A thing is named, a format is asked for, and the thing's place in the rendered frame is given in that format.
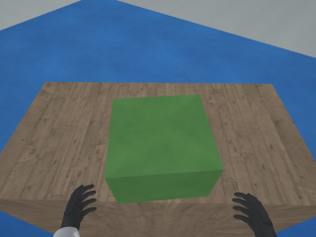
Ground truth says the pedestal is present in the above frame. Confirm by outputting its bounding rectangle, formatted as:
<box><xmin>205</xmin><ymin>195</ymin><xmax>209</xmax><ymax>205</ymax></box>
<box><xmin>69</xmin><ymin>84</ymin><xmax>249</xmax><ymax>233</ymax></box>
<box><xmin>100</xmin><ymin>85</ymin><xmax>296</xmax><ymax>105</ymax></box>
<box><xmin>0</xmin><ymin>82</ymin><xmax>316</xmax><ymax>237</ymax></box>

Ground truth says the robot left hand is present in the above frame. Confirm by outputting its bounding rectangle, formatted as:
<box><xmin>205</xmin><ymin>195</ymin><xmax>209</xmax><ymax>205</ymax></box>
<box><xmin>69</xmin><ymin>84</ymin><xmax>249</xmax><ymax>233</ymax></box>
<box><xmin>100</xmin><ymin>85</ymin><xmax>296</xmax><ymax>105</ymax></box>
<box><xmin>60</xmin><ymin>185</ymin><xmax>97</xmax><ymax>231</ymax></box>

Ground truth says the carton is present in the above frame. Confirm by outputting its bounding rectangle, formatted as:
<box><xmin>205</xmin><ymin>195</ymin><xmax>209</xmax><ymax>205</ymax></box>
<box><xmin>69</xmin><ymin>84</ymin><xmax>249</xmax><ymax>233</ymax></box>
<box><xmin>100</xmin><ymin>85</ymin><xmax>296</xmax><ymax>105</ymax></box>
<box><xmin>104</xmin><ymin>94</ymin><xmax>224</xmax><ymax>203</ymax></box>

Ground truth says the robot left forearm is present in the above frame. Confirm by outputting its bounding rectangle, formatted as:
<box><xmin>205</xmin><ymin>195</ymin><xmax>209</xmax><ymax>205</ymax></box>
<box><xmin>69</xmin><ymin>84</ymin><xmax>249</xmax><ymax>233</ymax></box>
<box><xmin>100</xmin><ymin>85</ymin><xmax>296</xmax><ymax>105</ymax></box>
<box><xmin>53</xmin><ymin>226</ymin><xmax>80</xmax><ymax>237</ymax></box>

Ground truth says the robot right hand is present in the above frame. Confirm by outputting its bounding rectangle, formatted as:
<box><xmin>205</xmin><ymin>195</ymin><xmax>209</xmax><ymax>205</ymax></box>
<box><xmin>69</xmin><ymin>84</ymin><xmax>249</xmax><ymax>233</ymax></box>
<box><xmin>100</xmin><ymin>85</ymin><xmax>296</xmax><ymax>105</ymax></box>
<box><xmin>232</xmin><ymin>193</ymin><xmax>277</xmax><ymax>237</ymax></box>

